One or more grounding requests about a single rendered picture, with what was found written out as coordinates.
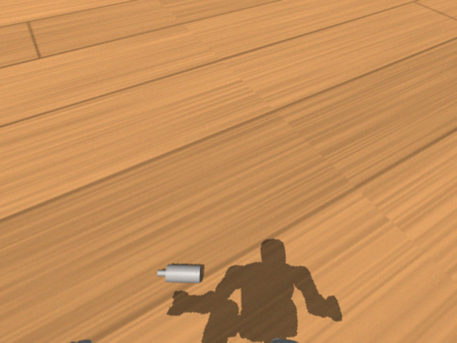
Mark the bottle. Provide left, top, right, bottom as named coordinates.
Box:
left=157, top=264, right=201, bottom=283

